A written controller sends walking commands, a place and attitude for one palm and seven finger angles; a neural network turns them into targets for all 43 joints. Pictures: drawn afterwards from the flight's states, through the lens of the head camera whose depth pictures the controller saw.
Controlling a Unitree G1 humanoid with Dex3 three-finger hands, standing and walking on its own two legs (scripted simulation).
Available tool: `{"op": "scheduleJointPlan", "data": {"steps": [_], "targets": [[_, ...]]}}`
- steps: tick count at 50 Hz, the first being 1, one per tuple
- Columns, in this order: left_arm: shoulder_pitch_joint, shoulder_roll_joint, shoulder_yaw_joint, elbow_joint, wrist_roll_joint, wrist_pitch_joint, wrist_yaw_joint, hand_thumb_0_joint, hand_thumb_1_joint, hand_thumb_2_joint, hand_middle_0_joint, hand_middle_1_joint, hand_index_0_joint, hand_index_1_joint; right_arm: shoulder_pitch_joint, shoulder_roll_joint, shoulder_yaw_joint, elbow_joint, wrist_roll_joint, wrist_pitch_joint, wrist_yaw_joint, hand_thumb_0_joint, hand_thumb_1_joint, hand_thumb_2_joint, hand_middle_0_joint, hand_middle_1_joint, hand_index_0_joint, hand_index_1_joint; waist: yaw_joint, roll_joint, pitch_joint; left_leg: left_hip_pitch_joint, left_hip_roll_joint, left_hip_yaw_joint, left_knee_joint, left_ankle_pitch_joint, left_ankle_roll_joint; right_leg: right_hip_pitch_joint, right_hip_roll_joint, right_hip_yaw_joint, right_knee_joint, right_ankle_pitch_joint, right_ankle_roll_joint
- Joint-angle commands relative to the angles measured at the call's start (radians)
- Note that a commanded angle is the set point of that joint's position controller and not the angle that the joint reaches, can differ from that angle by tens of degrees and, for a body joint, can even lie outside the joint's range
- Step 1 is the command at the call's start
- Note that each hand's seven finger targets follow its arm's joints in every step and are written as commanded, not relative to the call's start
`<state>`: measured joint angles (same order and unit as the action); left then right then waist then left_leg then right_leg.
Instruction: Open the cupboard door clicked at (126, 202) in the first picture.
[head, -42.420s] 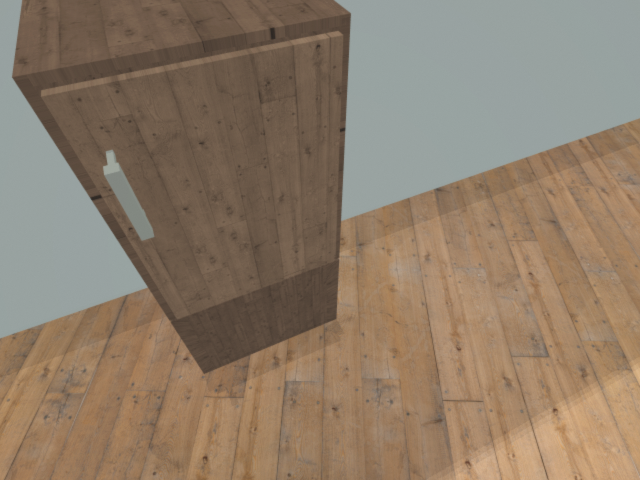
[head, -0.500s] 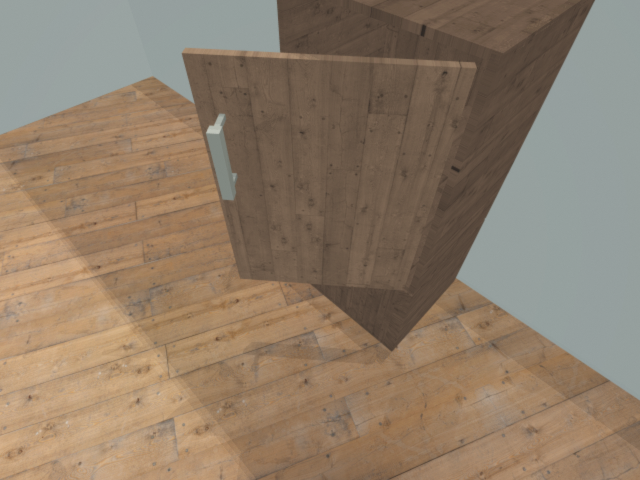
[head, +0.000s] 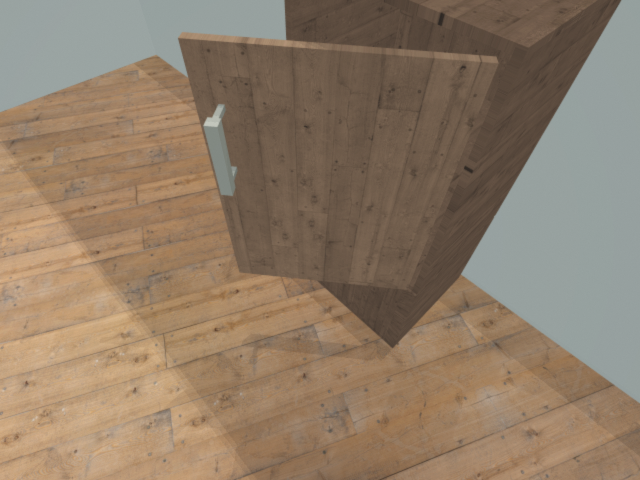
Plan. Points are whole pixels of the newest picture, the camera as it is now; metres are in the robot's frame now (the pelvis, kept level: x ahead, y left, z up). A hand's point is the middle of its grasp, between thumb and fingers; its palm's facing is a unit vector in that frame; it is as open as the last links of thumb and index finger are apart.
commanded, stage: come to a stop and stand still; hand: left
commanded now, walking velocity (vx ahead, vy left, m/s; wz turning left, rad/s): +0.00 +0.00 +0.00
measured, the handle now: (224, 151) +0.59 +0.19 +0.05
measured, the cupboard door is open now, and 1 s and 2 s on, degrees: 39 39 39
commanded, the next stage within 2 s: look again from close up in 0.50 s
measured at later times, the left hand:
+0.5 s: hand out of the picture +0.03 +0.19 -0.15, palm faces -0.04 -0.96 -0.28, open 7.3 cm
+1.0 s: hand out of the picture +0.05 +0.18 -0.16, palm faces -0.06 -0.97 -0.25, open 7.3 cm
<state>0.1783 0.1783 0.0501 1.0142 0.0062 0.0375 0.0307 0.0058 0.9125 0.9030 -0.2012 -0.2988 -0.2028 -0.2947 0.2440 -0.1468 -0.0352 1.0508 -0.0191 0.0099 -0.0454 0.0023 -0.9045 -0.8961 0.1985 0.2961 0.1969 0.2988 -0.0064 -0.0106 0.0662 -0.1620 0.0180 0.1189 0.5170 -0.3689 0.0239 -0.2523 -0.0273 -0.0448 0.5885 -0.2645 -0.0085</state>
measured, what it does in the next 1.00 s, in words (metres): stands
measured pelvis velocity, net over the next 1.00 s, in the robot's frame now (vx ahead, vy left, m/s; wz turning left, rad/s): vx -0.01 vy -0.02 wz -0.04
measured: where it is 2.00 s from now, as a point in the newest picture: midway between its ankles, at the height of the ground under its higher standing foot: outside the picture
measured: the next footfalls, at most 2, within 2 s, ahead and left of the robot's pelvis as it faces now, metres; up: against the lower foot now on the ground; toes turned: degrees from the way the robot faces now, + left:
none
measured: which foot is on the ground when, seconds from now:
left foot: down 0.00-1.00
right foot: down 0.00-1.00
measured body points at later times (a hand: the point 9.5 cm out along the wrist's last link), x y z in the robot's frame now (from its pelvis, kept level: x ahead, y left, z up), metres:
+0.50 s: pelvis -0.03 -0.01 +0.01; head -0.02 -0.03 +0.46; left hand +0.03 +0.24 -0.13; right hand +0.01 -0.25 -0.15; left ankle -0.04 +0.11 -0.73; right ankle -0.03 -0.12 -0.73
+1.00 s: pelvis -0.01 -0.02 +0.01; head +0.01 -0.02 +0.46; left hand +0.05 +0.23 -0.14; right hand +0.01 -0.26 -0.15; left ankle -0.04 +0.11 -0.73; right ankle -0.03 -0.12 -0.73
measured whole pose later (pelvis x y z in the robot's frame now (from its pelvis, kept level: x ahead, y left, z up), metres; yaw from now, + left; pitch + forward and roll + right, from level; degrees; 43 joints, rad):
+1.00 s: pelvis -0.01 -0.02 +0.01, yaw -3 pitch +0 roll +1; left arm 0.18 0.22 0.00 1.09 0.01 -0.01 0.02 0.01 0.91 0.90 -0.20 -0.30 -0.21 -0.30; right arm 0.21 -0.21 0.01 1.12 -0.01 -0.03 -0.02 0.00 -0.91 -0.90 0.20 0.30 0.20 0.30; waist -0.01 0.00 0.04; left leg -0.13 0.02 0.08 0.43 -0.30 -0.01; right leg -0.19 0.00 -0.01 0.48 -0.29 -0.02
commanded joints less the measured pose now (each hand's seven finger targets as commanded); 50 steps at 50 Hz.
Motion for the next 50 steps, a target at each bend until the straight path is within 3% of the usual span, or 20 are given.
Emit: {"op": "scheduleJointPlan", "data": {"steps": [1,2,3,4,5,6,7,8,9,11,13,15,18,24,29,32,35,47,50], "targets": [[0.155,0.174,0.005,-0.045,0.018,-0.07,0.042,0.0,0.9,0.9,-0.2,-0.3,-0.2,-0.3,0.007,-0.094,-0.03,-0.164,0.025,-0.026,0.023,0.0,-0.9,-0.9,0.2,0.3,0.2,0.3,0.006,-0.148,-0.122,-0.176,0.035,-0.078,0.198,0.004,-0.023,0.173,-0.237,0.236,-0.11,0.845,-0.093],[0.139,0.155,-0.005,-0.056,0.017,-0.079,0.037,0.0,0.9,0.9,-0.2,-0.3,-0.2,-0.3,-0.009,-0.083,-0.022,-0.154,0.022,-0.01,0.029,0.0,-0.9,-0.9,0.2,0.3,0.2,0.3,0.009,-0.193,-0.17,-0.178,0.032,-0.087,0.201,-0.099,-0.018,0.183,-0.226,0.248,-0.125,0.764,-0.131],[0.121,0.148,-0.006,-0.071,0.022,-0.084,0.037,0.0,0.9,0.9,-0.2,-0.3,-0.2,-0.3,0.006,-0.078,-0.02,-0.159,0.021,-0.011,0.031,0.0,-0.9,-0.9,0.2,0.3,0.2,0.3,-0.011,-0.151,-0.186,-0.171,0.019,-0.085,0.145,-0.081,-0.018,0.205,-0.207,0.233,-0.093,0.802,-0.141],[0.094,0.157,-0.005,-0.077,0.019,-0.088,0.034,0.0,0.9,0.9,-0.2,-0.3,-0.2,-0.3,0.024,-0.075,-0.018,-0.148,0.019,-0.013,0.032,0.0,-0.9,-0.9,0.2,0.3,0.2,0.3,-0.026,-0.075,-0.185,-0.117,0.011,-0.076,0.05,-0.006,-0.018,0.198,-0.18,0.188,-0.049,0.803,-0.125],[0.08,0.16,-0.008,-0.084,0.009,-0.087,0.032,0.0,0.9,0.9,-0.2,-0.3,-0.2,-0.3,0.051,-0.093,-0.017,-0.133,0.017,-0.019,0.031,0.0,-0.9,-0.9,0.2,0.3,0.2,0.3,-0.041,-0.031,-0.186,-0.027,0.022,-0.09,-0.031,0.166,-0.01,0.139,-0.149,0.163,-0.031,0.689,-0.091],[0.074,0.155,-0.01,-0.091,0.003,-0.084,0.029,0.0,0.9,0.9,-0.2,-0.3,-0.2,-0.3,0.05,-0.132,-0.021,-0.129,0.012,-0.026,0.028,0.0,-0.9,-0.9,0.2,0.3,0.2,0.3,-0.032,0.043,-0.173,0.04,0.076,-0.128,-0.031,0.37,0.008,0.068,-0.101,0.132,-0.038,0.521,-0.056],[0.075,0.145,-0.015,-0.089,0.005,-0.073,0.027,0.0,0.9,0.9,-0.2,-0.3,-0.2,-0.3,0.027,-0.144,-0.019,-0.13,0.008,-0.029,0.025,0.0,-0.9,-0.9,0.2,0.3,0.2,0.3,-0.018,0.114,-0.125,0.042,0.111,-0.144,-0.034,0.465,0.017,0.025,-0.068,0.108,-0.054,0.356,-0.039],[0.083,0.135,-0.02,-0.079,0.007,-0.066,0.024,0.0,0.9,0.9,-0.2,-0.3,-0.2,-0.3,0.006,-0.147,-0.014,-0.129,0.008,-0.03,0.021,0.0,-0.9,-0.9,0.2,0.3,0.2,0.3,-0.01,0.118,-0.075,0.021,0.123,-0.155,-0.049,0.474,0.024,0.011,-0.049,0.095,-0.071,0.254,-0.031],[0.081,0.144,-0.021,-0.069,0.01,-0.069,0.021,0.0,0.9,0.9,-0.2,-0.3,-0.2,-0.3,-0.01,-0.16,-0.015,-0.129,0.008,-0.032,0.02,0.0,-0.9,-0.9,0.2,0.3,0.2,0.3,-0.003,0.091,-0.033,-0.002,0.12,-0.154,-0.064,0.459,0.029,0.008,-0.045,0.1,-0.095,0.231,-0.034],[0.08,0.15,-0.026,-0.058,0.008,-0.068,0.015,0.0,0.9,0.9,-0.2,-0.3,-0.2,-0.3,-0.02,-0.174,-0.009,-0.129,0.008,-0.03,0.021,0.0,-0.9,-0.9,0.2,0.3,0.2,0.3,-0.006,0.006,-0.021,-0.007,0.104,-0.15,-0.091,0.311,0.02,0.004,-0.055,0.12,-0.135,0.195,-0.034],[0.074,0.157,-0.031,-0.054,0.008,-0.066,0.009,0.0,0.9,0.9,-0.2,-0.3,-0.2,-0.3,-0.021,-0.173,-0.003,-0.119,0.006,-0.03,0.024,0.0,-0.9,-0.9,0.2,0.3,0.2,0.3,-0.006,-0.018,-0.011,-0.019,0.088,-0.147,-0.123,0.175,0.017,-0.003,-0.064,0.143,-0.178,0.104,-0.033],[0.062,0.174,-0.029,-0.052,0.009,-0.068,0.005,0.0,0.9,0.9,-0.2,-0.3,-0.2,-0.3,-0.025,-0.183,0.0,-0.109,0.004,-0.033,0.026,0.0,-0.9,-0.9,0.2,0.3,0.2,0.3,-0.005,0.019,0.0,-0.024,0.079,-0.147,-0.146,0.135,0.016,-0.009,-0.065,0.153,-0.199,0.049,-0.036],[0.058,0.184,-0.03,-0.047,0.008,-0.065,0.0,0.0,0.9,0.9,-0.2,-0.3,-0.2,-0.3,-0.018,-0.188,0.005,-0.094,0.001,-0.033,0.031,0.0,-0.9,-0.9,0.2,0.3,0.2,0.3,-0.004,-0.014,0.011,-0.035,0.072,-0.146,-0.166,0.071,0.015,-0.027,-0.065,0.167,-0.234,-0.065,-0.037],[0.05,0.192,-0.028,-0.037,0.008,-0.067,-0.003,0.0,0.9,0.9,-0.2,-0.3,-0.2,-0.3,0.006,-0.179,0.016,-0.053,0.0,-0.038,0.032,0.0,-0.9,-0.9,0.2,0.3,0.2,0.3,0.001,-0.016,-0.003,-0.043,0.074,-0.142,-0.176,0.091,0.012,0.002,-0.073,0.15,-0.238,-0.056,-0.038],[0.049,0.199,-0.027,-0.016,0.007,-0.072,-0.005,0.0,0.9,0.9,-0.2,-0.3,-0.2,-0.3,0.023,-0.182,0.02,-0.018,0.002,-0.045,0.029,0.0,-0.9,-0.9,0.2,0.3,0.2,0.3,0.004,-0.013,-0.036,-0.029,0.081,-0.141,-0.164,0.182,0.008,0.05,-0.081,0.14,-0.206,0.094,-0.042],[0.049,0.203,-0.026,-0.002,0.003,-0.074,-0.004,0.0,0.9,0.9,-0.2,-0.3,-0.2,-0.3,0.027,-0.195,0.022,0.001,0.003,-0.049,0.025,0.0,-0.9,-0.9,0.2,0.3,0.2,0.3,0.007,0.02,-0.069,-0.012,0.091,-0.139,-0.155,0.242,0.006,0.083,-0.085,0.132,-0.175,0.194,-0.044],[0.048,0.204,-0.027,0.012,0.004,-0.073,-0.002,0.0,0.9,0.9,-0.2,-0.3,-0.2,-0.3,0.027,-0.198,0.023,0.016,0.005,-0.05,0.022,0.0,-0.9,-0.9,0.2,0.3,0.2,0.3,0.009,0.015,-0.061,-0.006,0.094,-0.134,-0.151,0.284,0.006,0.091,-0.086,0.128,-0.163,0.254,-0.045],[0.036,0.202,-0.023,0.033,0.006,-0.072,-0.001,0.0,0.9,0.9,-0.2,-0.3,-0.2,-0.3,0.005,-0.199,0.017,0.035,0.005,-0.049,0.015,0.0,-0.9,-0.9,0.2,0.3,0.2,0.3,0.006,0.022,-0.067,0.033,0.102,-0.121,-0.143,0.324,0.002,0.088,-0.086,0.138,-0.161,0.311,-0.044],[0.034,0.2,-0.024,0.033,0.007,-0.072,0.0,0.0,0.9,0.9,-0.2,-0.3,-0.2,-0.3,-0.005,-0.201,0.016,0.032,0.005,-0.047,0.014,0.0,-0.9,-0.9,0.2,0.3,0.2,0.3,0.005,-0.003,-0.053,0.034,0.102,-0.121,-0.142,0.325,0.0,0.081,-0.086,0.138,-0.165,0.329,-0.043]]}}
